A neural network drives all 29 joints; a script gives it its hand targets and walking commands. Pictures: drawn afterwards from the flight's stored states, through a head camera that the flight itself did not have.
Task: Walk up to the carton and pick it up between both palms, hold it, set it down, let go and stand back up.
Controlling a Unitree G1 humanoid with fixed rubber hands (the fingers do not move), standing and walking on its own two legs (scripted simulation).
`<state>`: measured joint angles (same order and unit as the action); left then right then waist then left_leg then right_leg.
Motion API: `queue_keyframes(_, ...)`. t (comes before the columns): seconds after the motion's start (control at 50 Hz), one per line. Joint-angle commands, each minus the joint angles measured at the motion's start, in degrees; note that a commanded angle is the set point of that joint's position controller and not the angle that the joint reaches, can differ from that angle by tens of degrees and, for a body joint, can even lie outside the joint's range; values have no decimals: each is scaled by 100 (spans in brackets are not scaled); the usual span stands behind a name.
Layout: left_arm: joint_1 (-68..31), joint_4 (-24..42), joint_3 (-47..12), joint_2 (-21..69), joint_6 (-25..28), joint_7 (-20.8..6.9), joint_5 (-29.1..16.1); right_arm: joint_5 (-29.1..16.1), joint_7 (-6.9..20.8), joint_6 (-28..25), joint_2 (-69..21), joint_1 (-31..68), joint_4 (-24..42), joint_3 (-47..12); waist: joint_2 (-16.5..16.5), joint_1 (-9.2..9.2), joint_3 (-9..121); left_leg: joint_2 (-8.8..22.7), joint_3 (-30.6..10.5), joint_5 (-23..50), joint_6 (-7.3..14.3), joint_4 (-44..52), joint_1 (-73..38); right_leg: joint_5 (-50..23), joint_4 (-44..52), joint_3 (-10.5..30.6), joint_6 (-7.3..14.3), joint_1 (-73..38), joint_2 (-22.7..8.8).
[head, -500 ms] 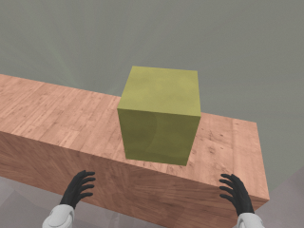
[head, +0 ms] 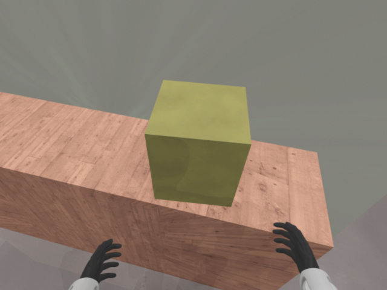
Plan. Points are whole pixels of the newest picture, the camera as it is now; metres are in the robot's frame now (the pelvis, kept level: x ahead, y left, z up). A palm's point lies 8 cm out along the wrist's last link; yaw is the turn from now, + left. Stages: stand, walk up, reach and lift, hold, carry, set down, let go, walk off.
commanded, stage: set down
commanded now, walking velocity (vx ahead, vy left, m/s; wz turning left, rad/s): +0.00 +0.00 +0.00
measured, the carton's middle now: (198, 145) +0.46 +0.01 +0.02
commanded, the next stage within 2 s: let go in 0.04 s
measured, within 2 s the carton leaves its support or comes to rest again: neither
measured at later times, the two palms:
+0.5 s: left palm (95, 283) +0.16 +0.21 -0.08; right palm (306, 264) +0.19 -0.22 -0.04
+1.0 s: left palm out of the picture +0.14 +0.24 -0.09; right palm out of the picture +0.09 -0.26 -0.11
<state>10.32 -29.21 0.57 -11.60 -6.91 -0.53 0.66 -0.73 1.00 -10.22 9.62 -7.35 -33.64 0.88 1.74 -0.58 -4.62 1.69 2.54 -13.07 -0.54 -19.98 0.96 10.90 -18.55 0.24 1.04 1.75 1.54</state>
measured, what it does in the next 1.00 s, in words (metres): stands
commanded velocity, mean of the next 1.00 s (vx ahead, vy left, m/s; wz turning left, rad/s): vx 0.00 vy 0.00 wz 0.00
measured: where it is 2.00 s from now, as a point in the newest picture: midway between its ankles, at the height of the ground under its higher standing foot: outside the picture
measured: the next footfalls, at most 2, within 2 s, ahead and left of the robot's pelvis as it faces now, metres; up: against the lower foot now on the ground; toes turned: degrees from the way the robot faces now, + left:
none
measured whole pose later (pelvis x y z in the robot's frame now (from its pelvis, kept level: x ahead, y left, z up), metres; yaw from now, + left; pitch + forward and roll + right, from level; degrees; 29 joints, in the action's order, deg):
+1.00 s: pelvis -0.02 +0.01 -0.02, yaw -8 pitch +2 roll +0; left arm 15.0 -35.3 2.1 -12.9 1.1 -2.3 2.4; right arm 2.0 0.9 3.0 16.3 -12.8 -33.6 2.5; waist -3.0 -0.2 -0.1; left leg 3.4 9.8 -18.4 0.6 -32.7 16.3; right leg 14.1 -33.1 7.0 -0.2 20.9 3.2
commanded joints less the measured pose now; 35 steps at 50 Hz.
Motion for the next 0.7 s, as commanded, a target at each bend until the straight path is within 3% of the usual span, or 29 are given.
queue_keyframes(0.0, -467, 569, 103, -341, -42, 98, 104, 151, -33, 390, 622, -50, -496, 332, -655, 93, -190, -5, 155, 939, -188, 339, 177, 136, 400, -73, 191, 359, -1)
queue_keyframes(0.26, -530, 476, 113, -237, -120, 143, 207, 311, 29, 418, 682, 48, -585, 395, -474, 135, -231, 0, 207, 506, -83, 358, 432, 217, 280, -37, 207, 115, -24)
queue_keyframes(0.54, -487, 546, 144, -273, -67, 116, 264, 340, 7, 427, 770, 12, -434, 380, -424, 106, -155, -33, 221, 599, -56, 254, 636, 15, 169, 45, 189, -103, -62)
queue_keyframes(0.56, 168, 256, 366, -831, 473, 37, 267, 341, -54, 803, 1252, 133, -105, 494, -1101, -237, -318, 353, -61, 301, 19, -217, 591, -967, -251, 651, -76, 1522, -493)
queue_keyframes(0.58, 326, -34, 366, -841, 665, -11, 185, 353, -73, 990, 1248, 276, 154, 494, -701, -129, -656, 505, -102, -676, 95, -292, 587, -441, -181, 728, -120, 2210, -442)
queue_keyframes(0.6, 266, -95, 332, -735, 735, -56, 146, 281, -81, 1063, 1267, 171, 223, 505, -720, -13, -590, 552, -80, -1124, 143, -224, 688, -388, -240, 698, -163, 2238, -382)
queue_keyframes(0.62, -39, -14, 328, -750, 809, -88, 129, 243, -95, 1110, 1251, -56, 258, 466, -782, 143, -370, 623, -296, -897, 193, -90, 907, -820, -510, 668, -116, 1935, -345)
queue_keyframes(0.64, -332, 68, 303, -736, 866, -101, 175, 220, -70, 1122, 1188, -390, 234, 451, -738, 284, 31, 595, -248, -774, 220, -124, 1091, -1128, -743, 632, -85, 1576, -331)
queue_keyframes(0.66, -259, 90, 311, -635, 892, -148, 149, 237, -52, 1125, 1174, -346, 239, 427, -993, 203, 189, 679, -330, -1058, 294, -31, 1261, -819, -874, 629, -116, 1551, -253)
queue_keyframes(0.68, -125, 29, 319, -607, 903, -166, 161, 269, -58, 1134, 1298, -215, 292, 451, -775, 145, 565, 694, -242, -1164, 327, -137, 1052, -843, -995, 527, -169, 1509, -189)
